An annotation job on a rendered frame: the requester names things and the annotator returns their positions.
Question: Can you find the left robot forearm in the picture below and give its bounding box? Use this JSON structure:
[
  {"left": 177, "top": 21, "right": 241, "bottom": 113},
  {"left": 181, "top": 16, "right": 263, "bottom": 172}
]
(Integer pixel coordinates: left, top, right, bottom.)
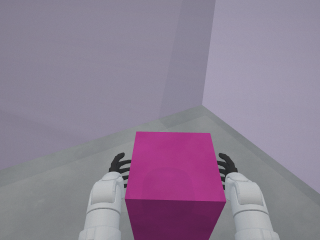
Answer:
[{"left": 78, "top": 171, "right": 125, "bottom": 240}]

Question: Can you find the carton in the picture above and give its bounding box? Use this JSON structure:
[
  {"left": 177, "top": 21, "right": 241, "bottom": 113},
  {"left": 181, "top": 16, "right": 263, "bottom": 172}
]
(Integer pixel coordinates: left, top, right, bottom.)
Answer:
[{"left": 125, "top": 131, "right": 227, "bottom": 240}]

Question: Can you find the left robot hand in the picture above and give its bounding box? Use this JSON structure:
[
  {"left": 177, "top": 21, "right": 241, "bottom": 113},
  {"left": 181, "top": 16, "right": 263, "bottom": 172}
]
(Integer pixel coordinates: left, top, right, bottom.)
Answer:
[{"left": 108, "top": 152, "right": 131, "bottom": 188}]

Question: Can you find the right robot forearm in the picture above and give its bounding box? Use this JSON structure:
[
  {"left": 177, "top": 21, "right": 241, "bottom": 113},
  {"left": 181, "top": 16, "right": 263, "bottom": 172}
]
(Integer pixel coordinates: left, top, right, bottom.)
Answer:
[{"left": 225, "top": 172, "right": 280, "bottom": 240}]

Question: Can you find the right robot hand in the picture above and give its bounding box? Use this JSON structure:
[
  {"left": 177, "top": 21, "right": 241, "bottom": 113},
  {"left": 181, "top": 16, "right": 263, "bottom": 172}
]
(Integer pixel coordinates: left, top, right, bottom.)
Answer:
[{"left": 217, "top": 153, "right": 238, "bottom": 190}]

